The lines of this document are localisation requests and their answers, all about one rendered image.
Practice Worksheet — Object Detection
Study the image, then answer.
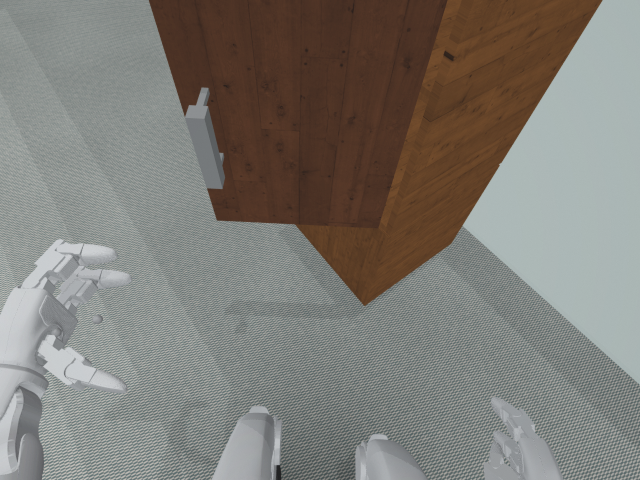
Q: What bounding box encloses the left robot hand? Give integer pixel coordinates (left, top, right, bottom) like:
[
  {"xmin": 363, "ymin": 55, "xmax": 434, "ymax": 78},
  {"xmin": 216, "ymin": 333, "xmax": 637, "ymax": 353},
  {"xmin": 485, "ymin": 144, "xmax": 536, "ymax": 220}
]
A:
[{"xmin": 0, "ymin": 239, "xmax": 133, "ymax": 393}]

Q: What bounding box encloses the cupboard door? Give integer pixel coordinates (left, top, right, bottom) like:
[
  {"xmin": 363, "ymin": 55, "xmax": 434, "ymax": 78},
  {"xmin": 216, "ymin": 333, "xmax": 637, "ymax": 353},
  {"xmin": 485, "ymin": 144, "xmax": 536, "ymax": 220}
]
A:
[{"xmin": 149, "ymin": 0, "xmax": 447, "ymax": 228}]

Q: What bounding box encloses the robot left thigh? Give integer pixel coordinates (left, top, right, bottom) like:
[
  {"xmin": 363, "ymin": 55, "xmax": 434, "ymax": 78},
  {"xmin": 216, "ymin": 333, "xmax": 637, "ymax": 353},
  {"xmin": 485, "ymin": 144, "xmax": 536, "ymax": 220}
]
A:
[{"xmin": 212, "ymin": 413, "xmax": 282, "ymax": 480}]

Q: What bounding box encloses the robot right thigh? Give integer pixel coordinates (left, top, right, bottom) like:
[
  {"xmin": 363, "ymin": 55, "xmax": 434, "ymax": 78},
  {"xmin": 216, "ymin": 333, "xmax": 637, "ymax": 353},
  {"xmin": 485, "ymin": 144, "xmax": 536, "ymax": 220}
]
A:
[{"xmin": 355, "ymin": 439, "xmax": 428, "ymax": 480}]

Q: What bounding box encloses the handle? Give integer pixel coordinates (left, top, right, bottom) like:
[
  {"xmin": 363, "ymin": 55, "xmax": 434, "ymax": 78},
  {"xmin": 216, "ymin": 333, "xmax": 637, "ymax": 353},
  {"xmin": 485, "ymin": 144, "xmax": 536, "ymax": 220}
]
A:
[{"xmin": 185, "ymin": 87, "xmax": 225, "ymax": 189}]

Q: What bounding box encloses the robot thigh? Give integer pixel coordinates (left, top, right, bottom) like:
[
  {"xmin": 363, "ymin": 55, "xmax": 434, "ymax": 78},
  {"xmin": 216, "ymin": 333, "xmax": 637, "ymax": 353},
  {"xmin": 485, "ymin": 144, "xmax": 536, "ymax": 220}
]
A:
[
  {"xmin": 212, "ymin": 413, "xmax": 282, "ymax": 480},
  {"xmin": 355, "ymin": 439, "xmax": 428, "ymax": 480}
]

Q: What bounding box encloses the left robot forearm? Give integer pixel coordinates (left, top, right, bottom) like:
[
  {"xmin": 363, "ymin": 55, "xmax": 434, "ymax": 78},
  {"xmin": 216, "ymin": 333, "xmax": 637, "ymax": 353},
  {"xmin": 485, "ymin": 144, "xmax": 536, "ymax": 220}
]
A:
[{"xmin": 0, "ymin": 364, "xmax": 49, "ymax": 480}]

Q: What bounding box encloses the right robot hand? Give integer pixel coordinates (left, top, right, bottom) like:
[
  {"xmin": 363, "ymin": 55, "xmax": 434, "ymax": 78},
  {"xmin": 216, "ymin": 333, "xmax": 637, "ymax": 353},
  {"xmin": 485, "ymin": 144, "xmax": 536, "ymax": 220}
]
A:
[{"xmin": 483, "ymin": 397, "xmax": 564, "ymax": 480}]

